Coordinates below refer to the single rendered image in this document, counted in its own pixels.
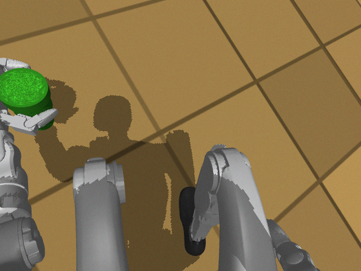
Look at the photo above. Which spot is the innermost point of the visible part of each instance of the left robot arm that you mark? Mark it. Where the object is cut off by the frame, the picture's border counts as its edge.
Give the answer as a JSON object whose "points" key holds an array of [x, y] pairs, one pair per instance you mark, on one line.
{"points": [[21, 245]]}

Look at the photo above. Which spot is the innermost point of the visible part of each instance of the right robot arm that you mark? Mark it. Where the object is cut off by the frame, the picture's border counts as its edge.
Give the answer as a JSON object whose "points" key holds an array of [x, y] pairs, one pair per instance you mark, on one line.
{"points": [[293, 258]]}

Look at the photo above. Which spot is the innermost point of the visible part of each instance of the cup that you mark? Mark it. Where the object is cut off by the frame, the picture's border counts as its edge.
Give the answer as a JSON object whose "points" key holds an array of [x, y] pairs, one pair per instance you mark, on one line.
{"points": [[25, 91]]}

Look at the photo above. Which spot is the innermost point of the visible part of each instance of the left robot hand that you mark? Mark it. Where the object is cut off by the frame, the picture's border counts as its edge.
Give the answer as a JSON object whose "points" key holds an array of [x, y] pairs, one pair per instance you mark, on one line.
{"points": [[22, 123]]}

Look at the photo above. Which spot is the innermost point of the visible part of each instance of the right robot hand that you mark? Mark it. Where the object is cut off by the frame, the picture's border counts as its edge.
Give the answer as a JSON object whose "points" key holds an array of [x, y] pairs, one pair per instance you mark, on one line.
{"points": [[278, 236]]}

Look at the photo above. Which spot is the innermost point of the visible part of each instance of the right robot foot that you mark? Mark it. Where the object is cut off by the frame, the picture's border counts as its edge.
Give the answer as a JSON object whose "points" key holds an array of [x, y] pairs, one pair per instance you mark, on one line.
{"points": [[186, 210]]}

